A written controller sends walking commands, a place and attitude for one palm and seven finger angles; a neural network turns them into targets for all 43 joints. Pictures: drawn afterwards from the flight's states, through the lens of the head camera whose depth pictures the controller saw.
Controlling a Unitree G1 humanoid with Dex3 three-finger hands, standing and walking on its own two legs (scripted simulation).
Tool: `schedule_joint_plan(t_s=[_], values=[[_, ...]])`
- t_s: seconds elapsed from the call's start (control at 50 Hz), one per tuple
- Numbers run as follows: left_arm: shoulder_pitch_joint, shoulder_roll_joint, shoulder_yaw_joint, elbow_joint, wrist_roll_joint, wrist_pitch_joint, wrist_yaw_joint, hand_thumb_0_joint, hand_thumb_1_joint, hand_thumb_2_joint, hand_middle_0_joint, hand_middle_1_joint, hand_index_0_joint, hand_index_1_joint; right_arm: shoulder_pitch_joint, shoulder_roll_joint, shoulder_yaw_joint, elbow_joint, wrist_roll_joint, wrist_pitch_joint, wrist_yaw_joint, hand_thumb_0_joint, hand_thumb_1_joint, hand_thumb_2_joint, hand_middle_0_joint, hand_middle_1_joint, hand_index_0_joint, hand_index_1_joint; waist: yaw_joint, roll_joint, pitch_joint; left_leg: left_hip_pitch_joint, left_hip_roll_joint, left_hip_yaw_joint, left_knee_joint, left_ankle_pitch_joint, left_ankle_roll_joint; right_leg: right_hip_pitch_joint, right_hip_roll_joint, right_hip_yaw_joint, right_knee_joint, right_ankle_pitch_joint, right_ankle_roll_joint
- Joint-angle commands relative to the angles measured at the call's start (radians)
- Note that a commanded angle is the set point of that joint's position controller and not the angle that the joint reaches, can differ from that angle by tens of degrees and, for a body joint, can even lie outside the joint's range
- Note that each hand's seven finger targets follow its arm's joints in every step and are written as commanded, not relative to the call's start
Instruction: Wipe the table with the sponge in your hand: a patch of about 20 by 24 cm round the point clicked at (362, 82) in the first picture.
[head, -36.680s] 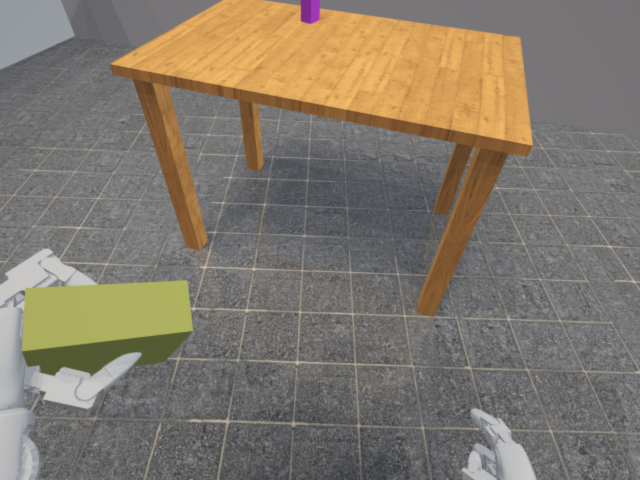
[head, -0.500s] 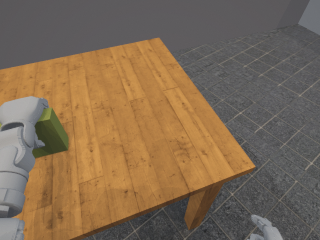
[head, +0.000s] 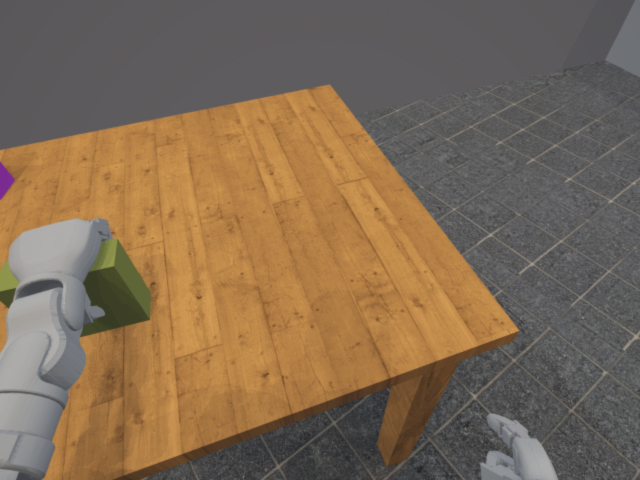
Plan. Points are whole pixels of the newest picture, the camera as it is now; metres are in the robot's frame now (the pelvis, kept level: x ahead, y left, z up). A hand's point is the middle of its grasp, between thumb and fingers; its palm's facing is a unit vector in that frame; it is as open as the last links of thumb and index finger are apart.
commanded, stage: wipe back along the first lane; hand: left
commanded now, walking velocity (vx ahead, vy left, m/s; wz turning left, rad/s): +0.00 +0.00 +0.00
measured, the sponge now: (89, 302) +0.31 +0.35 +0.05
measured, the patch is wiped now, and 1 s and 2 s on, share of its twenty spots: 1.00 1.00 1.00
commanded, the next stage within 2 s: lift the sponge slowly off the table in 1.06 s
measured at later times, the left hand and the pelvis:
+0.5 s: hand (83, 304) +0.28 +0.32 +0.09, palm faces +0.01 -0.02 -1.00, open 9.1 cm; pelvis +0.01 -0.01 +0.00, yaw +0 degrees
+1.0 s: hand (78, 355) +0.22 +0.29 +0.10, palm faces +0.06 -0.03 -1.00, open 9.0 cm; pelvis +0.00 -0.01 +0.00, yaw -1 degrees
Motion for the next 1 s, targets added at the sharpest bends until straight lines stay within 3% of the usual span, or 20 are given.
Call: schedule_joint_plan(t_s=[0.0, 0.14, 0.2, 0.24, 0.26, 0.3, 0.42, 0.46, 0.5, 0.52, 0.56, 0.6, 0.62, 0.66, 0.7, 0.76, 0.8, 0.86, 0.94, 0.98], values=[[-0.037, 0.137, 0.016, -0.065, -0.013, 0.009, -0.036, 0.0, 0.1, 1.3, -1.2, -1.6, -1.2, -1.6, -0.127, -0.134, -0.047, -0.151, 0.002, -0.051, -0.007, 0.0, -0.9, -0.9, 0.2, 0.3, 0.2, 0.3, 0.014, -0.046, -0.132, 0.115, -0.01, -0.015, -0.058, 0.304, 0.028, 0.031, 0.05, -0.033, -0.032, 0.249, -0.08], [0.04, 0.095, -0.004, -0.129, -0.032, 0.022, -0.028, 0.0, 0.1, 1.3, -1.2, -1.6, -1.2, -1.6, -0.135, -0.127, -0.046, -0.161, 0.001, -0.06, -0.003, 0.0, -0.9, -0.9, 0.2, 0.3, 0.2, 0.3, 0.017, -0.081, -0.117, 0.105, -0.011, -0.012, -0.055, 0.28, 0.03, 0.039, 0.049, -0.035, -0.029, 0.246, -0.073], [0.04, 0.135, 0.032, -0.147, -0.033, 0.036, -0.026, 0.0, 0.1, 1.3, -1.2, -1.6, -1.2, -1.6, -0.155, -0.131, -0.044, -0.158, 0.001, -0.061, -0.006, 0.0, -0.9, -0.9, 0.2, 0.3, 0.2, 0.3, 0.024, -0.077, -0.106, 0.1, -0.01, -0.015, -0.063, 0.262, 0.029, 0.045, 0.048, -0.025, -0.034, 0.23, -0.075], [0.072, 0.091, -0.003, -0.169, -0.036, 0.04, -0.025, 0.0, 0.1, 1.3, -1.2, -1.6, -1.2, -1.6, -0.147, -0.125, -0.044, -0.161, 0.002, -0.066, -0.004, 0.0, -0.9, -0.9, 0.2, 0.3, 0.2, 0.3, 0.021, -0.076, -0.105, 0.108, -0.011, -0.013, -0.057, 0.281, 0.03, 0.044, 0.047, -0.034, -0.028, 0.246, -0.072], [0.101, 0.075, -0.012, -0.179, -0.041, 0.041, -0.026, 0.0, 0.1, 1.3, -1.2, -1.6, -1.2, -1.6, -0.152, -0.124, -0.044, -0.163, 0.001, -0.068, -0.003, 0.0, -0.9, -0.9, 0.2, 0.3, 0.2, 0.3, 0.025, -0.067, -0.106, 0.112, -0.013, -0.011, -0.054, 0.288, 0.031, 0.049, 0.047, -0.031, -0.029, 0.261, -0.073], [0.122, 0.111, 0.025, -0.201, -0.044, 0.044, -0.024, 0.0, 0.1, 1.3, -1.2, -1.6, -1.2, -1.6, -0.165, -0.125, -0.042, -0.163, -0.001, -0.071, -0.002, 0.0, -0.9, -0.9, 0.2, 0.3, 0.2, 0.3, 0.032, -0.077, -0.113, 0.11, -0.012, -0.014, -0.054, 0.29, 0.03, 0.066, 0.046, -0.021, -0.025, 0.274, -0.074], [0.25, 0.085, 0.029, -0.284, -0.06, 0.05, -0.019, 0.0, 0.1, 1.3, -1.2, -1.6, -1.2, -1.6, -0.166, -0.117, -0.043, -0.174, -0.004, -0.079, 0.006, 0.0, -0.9, -0.9, 0.2, 0.3, 0.2, 0.3, 0.041, -0.092, -0.127, 0.116, -0.015, -0.007, -0.034, 0.35, 0.029, 0.097, 0.042, -0.027, -0.005, 0.362, -0.068], [0.323, 0.046, 0.007, -0.33, -0.071, 0.05, -0.019, 0.0, 0.1, 1.3, -1.2, -1.6, -1.2, -1.6, -0.175, -0.112, -0.041, -0.182, -0.004, -0.084, 0.011, 0.0, -0.9, -0.9, 0.2, 0.3, 0.2, 0.3, 0.042, -0.096, -0.123, 0.117, -0.015, -0.003, -0.027, 0.376, 0.028, 0.104, 0.038, -0.028, 0.001, 0.409, -0.063], [0.365, 0.056, 0.032, -0.384, -0.075, 0.051, -0.01, 0.0, 0.1, 1.3, -1.2, -1.6, -1.2, -1.6, -0.189, -0.109, -0.044, -0.184, -0.005, -0.087, 0.018, 0.0, -0.9, -0.9, 0.2, 0.3, 0.2, 0.3, 0.049, -0.081, -0.135, 0.127, -0.012, -0.004, -0.021, 0.4, 0.026, 0.112, 0.038, -0.015, 0.007, 0.44, -0.066], [0.397, 0.03, 0.014, -0.405, -0.08, 0.054, -0.006, 0.0, 0.1, 1.3, -1.2, -1.6, -1.2, -1.6, -0.179, -0.104, -0.042, -0.192, -0.007, -0.09, 0.018, 0.0, -0.9, -0.9, 0.2, 0.3, 0.2, 0.3, 0.05, -0.091, -0.142, 0.125, -0.014, -0.002, -0.016, 0.413, 0.028, 0.117, 0.037, -0.025, 0.014, 0.455, -0.062], [0.439, 0.041, 0.038, -0.427, -0.092, 0.061, 0.002, 0.0, 0.1, 1.3, -1.2, -1.6, -1.2, -1.6, -0.181, -0.105, -0.045, -0.186, -0.008, -0.089, 0.019, 0.0, -0.9, -0.9, 0.2, 0.3, 0.2, 0.3, 0.048, -0.116, -0.12, 0.121, -0.013, 0.005, -0.008, 0.416, 0.026, 0.115, 0.034, -0.019, 0.014, 0.496, -0.057], [0.446, 0.076, 0.072, -0.447, -0.092, 0.074, 0.01, 0.0, 0.1, 1.3, -1.2, -1.6, -1.2, -1.6, -0.197, -0.109, -0.044, -0.187, -0.008, -0.087, 0.018, 0.0, -0.9, -0.9, 0.2, 0.3, 0.2, 0.3, 0.056, -0.132, -0.1, 0.108, -0.013, 0.0, -0.012, 0.397, 0.022, 0.111, 0.034, -0.008, 0.016, 0.485, -0.06], [0.443, 0.032, 0.033, -0.459, -0.087, 0.079, 0.011, 0.0, 0.1, 1.3, -1.2, -1.6, -1.2, -1.6, -0.195, -0.103, -0.042, -0.191, -0.008, -0.087, 0.014, 0.0, -0.9, -0.9, 0.2, 0.3, 0.2, 0.3, 0.048, -0.133, -0.096, 0.109, -0.014, 0.009, -0.012, 0.384, 0.025, 0.103, 0.035, -0.015, 0.013, 0.467, -0.055], [0.459, 0.023, 0.027, -0.478, -0.086, 0.084, 0.02, 0.0, 0.1, 1.3, -1.2, -1.6, -1.2, -1.6, -0.195, -0.103, -0.044, -0.19, -0.008, -0.089, 0.011, 0.0, -0.9, -0.9, 0.2, 0.3, 0.2, 0.3, 0.049, -0.11, -0.082, 0.11, -0.013, 0.005, -0.016, 0.376, 0.024, 0.09, 0.035, -0.015, 0.009, 0.443, -0.056], [0.473, 0.043, 0.049, -0.503, -0.084, 0.095, 0.027, 0.0, 0.1, 1.3, -1.2, -1.6, -1.2, -1.6, -0.214, -0.102, -0.043, -0.19, -0.008, -0.093, 0.01, 0.0, -0.9, -0.9, 0.2, 0.3, 0.2, 0.3, 0.057, -0.104, -0.085, 0.118, -0.012, -0.002, -0.019, 0.37, 0.024, 0.093, 0.04, -0.001, 0.007, 0.432, -0.062], [0.511, 0.008, 0.014, -0.507, -0.082, 0.108, 0.027, 0.0, 0.1, 1.3, -1.2, -1.6, -1.2, -1.6, -0.207, -0.098, -0.042, -0.189, -0.007, -0.096, 0.009, 0.0, -0.9, -0.9, 0.2, 0.3, 0.2, 0.3, 0.055, -0.106, -0.085, 0.111, -0.013, 0.001, -0.018, 0.359, 0.024, 0.093, 0.036, -0.015, 0.01, 0.415, -0.057], [0.544, 0.036, 0.045, -0.53, -0.083, 0.111, 0.029, 0.0, 0.1, 1.3, -1.2, -1.6, -1.2, -1.6, -0.231, -0.096, -0.04, -0.189, -0.008, -0.099, 0.009, 0.0, -0.9, -0.9, 0.2, 0.3, 0.2, 0.3, 0.066, -0.103, -0.098, 0.117, -0.013, -0.006, -0.021, 0.345, 0.023, 0.104, 0.039, 0.003, 0.011, 0.402, -0.062], [0.561, -0.009, -0.003, -0.541, -0.084, 0.119, 0.025, 0.0, 0.1, 1.3, -1.2, -1.6, -1.2, -1.6, -0.224, -0.094, -0.038, -0.192, -0.006, -0.099, 0.008, 0.0, -0.9, -0.9, 0.2, 0.3, 0.2, 0.3, 0.059, -0.101, -0.074, 0.105, -0.013, -0.002, -0.024, 0.317, 0.024, 0.082, 0.038, -0.012, 0.006, 0.359, -0.057], [0.621, 0.024, 0.042, -0.561, -0.09, 0.118, 0.033, 0.0, 0.1, 1.3, -1.2, -1.6, -1.2, -1.6, -0.23, -0.089, -0.036, -0.19, -0.006, -0.104, 0.008, 0.0, -0.9, -0.9, 0.2, 0.3, 0.2, 0.3, 0.07, -0.119, -0.071, 0.099, -0.011, -0.003, -0.021, 0.303, 0.022, 0.086, 0.037, -0.007, 0.011, 0.343, -0.056], [0.624, -0.006, 0.014, -0.592, -0.091, 0.116, 0.034, 0.0, 0.1, 1.3, -1.2, -1.6, -1.2, -1.6, -0.237, -0.09, -0.038, -0.194, -0.006, -0.103, 0.009, 0.0, -0.9, -0.9, 0.2, 0.3, 0.2, 0.3, 0.067, -0.108, -0.056, 0.096, -0.009, -0.003, -0.027, 0.278, 0.02, 0.069, 0.038, -0.009, 0.003, 0.308, -0.054]])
